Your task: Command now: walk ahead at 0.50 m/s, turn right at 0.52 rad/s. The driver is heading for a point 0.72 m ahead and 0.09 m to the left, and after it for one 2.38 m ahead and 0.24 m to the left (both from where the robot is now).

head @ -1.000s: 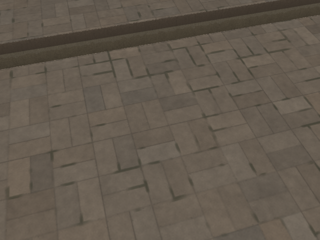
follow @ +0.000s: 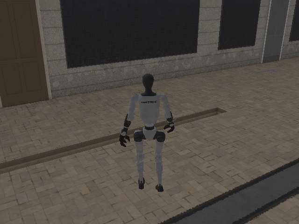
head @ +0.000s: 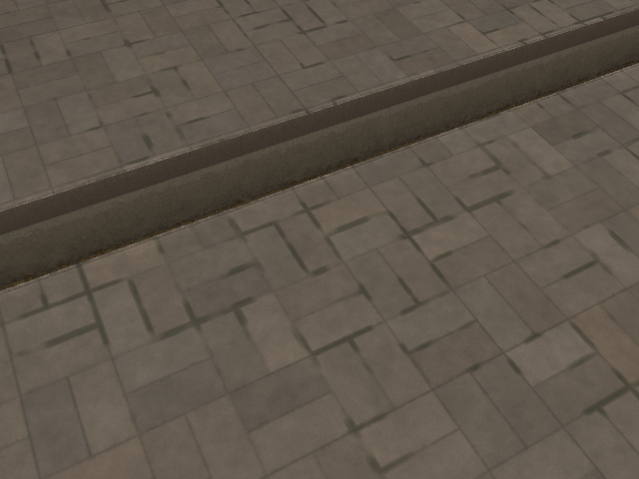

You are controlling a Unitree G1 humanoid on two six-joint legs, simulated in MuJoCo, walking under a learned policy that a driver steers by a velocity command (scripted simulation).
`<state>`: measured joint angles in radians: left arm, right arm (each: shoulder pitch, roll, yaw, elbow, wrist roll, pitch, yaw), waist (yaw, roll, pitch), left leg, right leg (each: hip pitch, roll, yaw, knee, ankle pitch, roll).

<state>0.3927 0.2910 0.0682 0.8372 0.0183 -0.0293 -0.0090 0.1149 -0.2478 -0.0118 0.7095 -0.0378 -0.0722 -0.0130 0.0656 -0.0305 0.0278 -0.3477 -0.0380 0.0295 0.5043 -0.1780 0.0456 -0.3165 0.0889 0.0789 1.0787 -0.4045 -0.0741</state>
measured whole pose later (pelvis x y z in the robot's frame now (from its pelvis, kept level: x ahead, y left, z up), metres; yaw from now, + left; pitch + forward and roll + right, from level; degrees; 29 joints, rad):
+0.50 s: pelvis +0.24 -0.04 +0.00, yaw +3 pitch +1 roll +1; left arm 0.13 0.21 0.01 0.75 0.04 -0.07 0.00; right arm 0.43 -0.24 -0.04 0.91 -0.01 -0.04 0.01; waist -0.06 0.02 0.03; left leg -0.32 0.00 -0.01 1.04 -0.40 0.08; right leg -0.32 0.00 -0.08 0.50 -0.20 -0.05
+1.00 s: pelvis +0.47 +0.04 -0.02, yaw +20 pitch +1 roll +0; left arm 0.35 0.24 0.04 0.88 0.02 -0.05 0.01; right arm 0.11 -0.25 -0.06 0.76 -0.03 -0.02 0.03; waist 0.04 -0.01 0.07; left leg -0.43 -0.08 0.08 0.63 -0.22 0.14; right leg -0.24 -0.08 -0.10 1.17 -0.44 0.01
